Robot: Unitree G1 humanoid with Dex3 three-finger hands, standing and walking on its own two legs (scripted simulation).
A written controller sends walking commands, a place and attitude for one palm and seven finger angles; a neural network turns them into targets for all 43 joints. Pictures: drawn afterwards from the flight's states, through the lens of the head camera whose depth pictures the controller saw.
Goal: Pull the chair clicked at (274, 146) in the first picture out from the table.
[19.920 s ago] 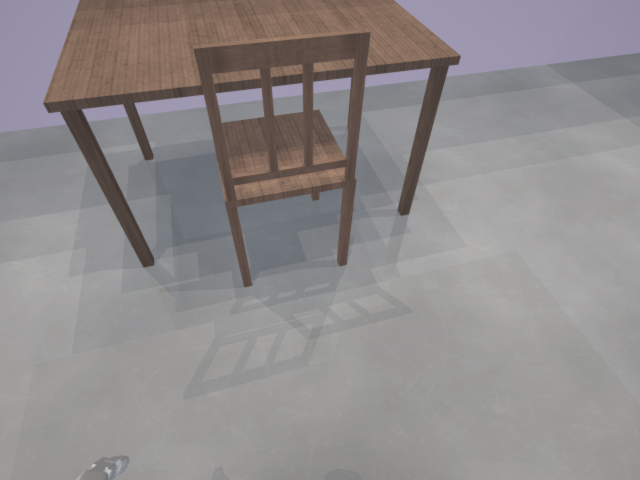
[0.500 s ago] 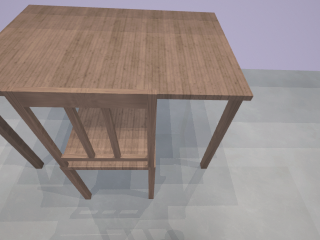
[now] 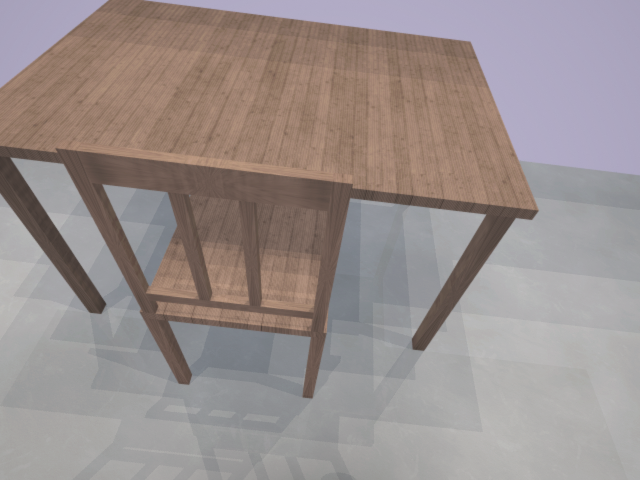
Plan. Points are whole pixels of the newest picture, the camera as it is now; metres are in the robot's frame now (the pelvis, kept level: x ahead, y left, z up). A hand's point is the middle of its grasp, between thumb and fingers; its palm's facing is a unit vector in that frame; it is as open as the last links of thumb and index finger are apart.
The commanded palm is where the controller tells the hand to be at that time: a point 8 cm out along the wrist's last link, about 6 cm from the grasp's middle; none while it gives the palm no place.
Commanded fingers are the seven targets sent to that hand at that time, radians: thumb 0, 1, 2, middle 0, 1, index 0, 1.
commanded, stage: come to a stop and stand still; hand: left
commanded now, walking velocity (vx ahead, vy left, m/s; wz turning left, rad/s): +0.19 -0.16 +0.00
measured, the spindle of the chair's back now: (193, 251) +0.47 +0.26 -0.08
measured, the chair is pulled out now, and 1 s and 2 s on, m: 0.00 0.00 0.00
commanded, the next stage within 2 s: look again from close up in 0.76 s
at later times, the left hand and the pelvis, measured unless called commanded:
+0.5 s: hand out of the picture -0.01 +0.15 -0.17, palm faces -0.01 -0.98 -0.19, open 7.4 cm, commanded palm none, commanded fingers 0.00 0.90 0.90 -0.20 -0.30 -0.20 -0.30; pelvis -0.01 -0.01 +0.00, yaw +0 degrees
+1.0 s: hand out of the picture -0.03 +0.14 -0.17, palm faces +0.03 -0.99 -0.15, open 7.4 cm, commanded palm none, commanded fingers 0.00 0.90 0.90 -0.20 -0.30 -0.20 -0.30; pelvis -0.02 -0.02 +0.01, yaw +1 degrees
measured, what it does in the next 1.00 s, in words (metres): steps on the spot: right foot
